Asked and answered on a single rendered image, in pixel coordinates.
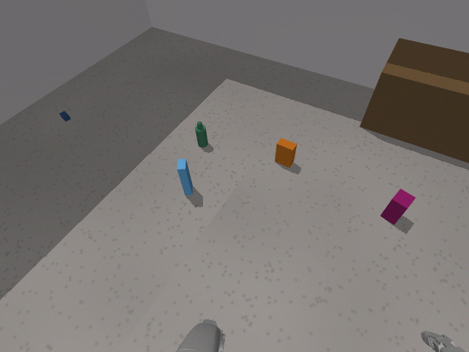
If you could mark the right robot hand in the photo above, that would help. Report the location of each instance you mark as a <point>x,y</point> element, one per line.
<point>439,343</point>

